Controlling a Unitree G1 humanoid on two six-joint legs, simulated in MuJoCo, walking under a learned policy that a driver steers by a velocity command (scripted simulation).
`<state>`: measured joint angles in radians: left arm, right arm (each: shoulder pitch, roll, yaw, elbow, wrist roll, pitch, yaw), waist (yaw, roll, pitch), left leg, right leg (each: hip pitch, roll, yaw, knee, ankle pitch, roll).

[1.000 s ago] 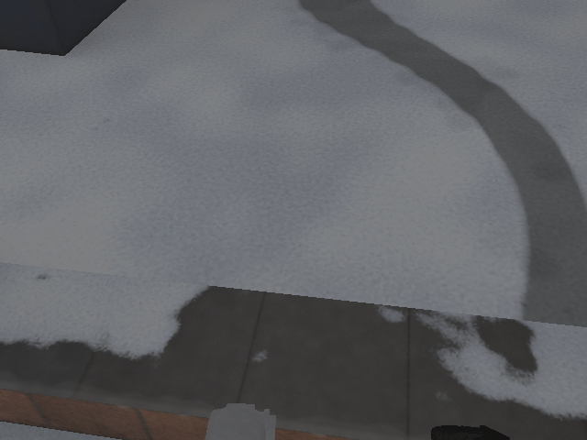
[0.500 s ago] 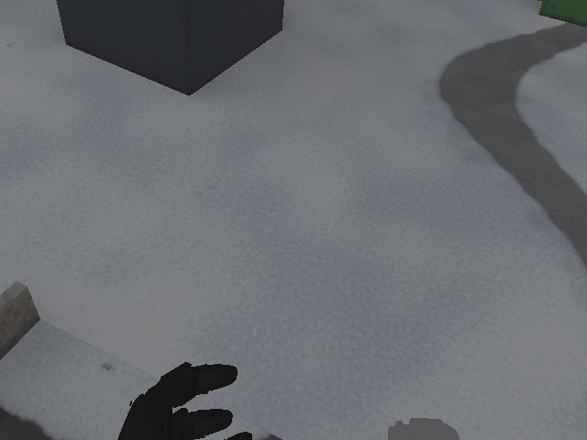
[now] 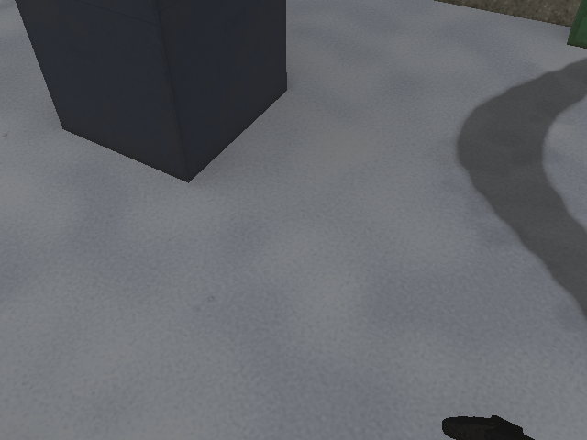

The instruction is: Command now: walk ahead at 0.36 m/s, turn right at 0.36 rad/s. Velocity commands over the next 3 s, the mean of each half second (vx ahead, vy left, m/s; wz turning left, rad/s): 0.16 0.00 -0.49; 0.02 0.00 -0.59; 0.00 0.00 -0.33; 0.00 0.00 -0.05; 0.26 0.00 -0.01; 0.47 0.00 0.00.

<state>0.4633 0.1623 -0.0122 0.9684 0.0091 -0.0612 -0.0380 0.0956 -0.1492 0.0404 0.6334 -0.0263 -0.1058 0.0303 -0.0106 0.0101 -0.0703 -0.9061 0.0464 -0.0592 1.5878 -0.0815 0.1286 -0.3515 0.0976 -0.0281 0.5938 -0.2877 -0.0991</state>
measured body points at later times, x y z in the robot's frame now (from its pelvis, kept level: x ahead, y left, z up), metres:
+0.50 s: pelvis +0.16 +0.02 +0.01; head +0.19 +0.02 +0.46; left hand +0.40 +0.22 -0.08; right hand +0.22 -0.28 -0.08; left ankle +0.26 +0.10 -0.73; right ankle +0.14 -0.13 -0.66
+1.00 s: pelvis +0.17 -0.03 +0.01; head +0.18 -0.06 +0.46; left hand +0.46 +0.09 -0.06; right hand +0.17 -0.35 -0.09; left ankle +0.27 +0.09 -0.68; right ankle +0.14 -0.12 -0.73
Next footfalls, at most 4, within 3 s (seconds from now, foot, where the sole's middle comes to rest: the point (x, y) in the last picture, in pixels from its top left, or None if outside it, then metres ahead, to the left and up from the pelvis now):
0.22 left None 0.30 0.09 -0.76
0.66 right None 0.18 -0.14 -0.76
1.12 left None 0.29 0.05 -0.76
1.48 right None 0.10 -0.12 -0.76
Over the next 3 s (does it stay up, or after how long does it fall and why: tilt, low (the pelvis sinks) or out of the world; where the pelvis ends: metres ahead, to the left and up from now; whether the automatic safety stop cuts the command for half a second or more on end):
stays up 0.44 -0.29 0.01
